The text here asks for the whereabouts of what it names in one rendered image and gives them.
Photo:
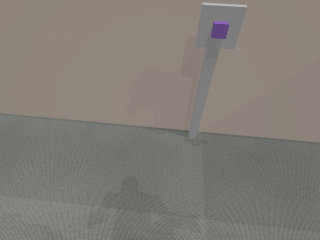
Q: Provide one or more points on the button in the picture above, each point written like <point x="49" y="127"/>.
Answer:
<point x="220" y="29"/>

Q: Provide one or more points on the panel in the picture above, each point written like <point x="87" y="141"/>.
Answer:
<point x="210" y="12"/>

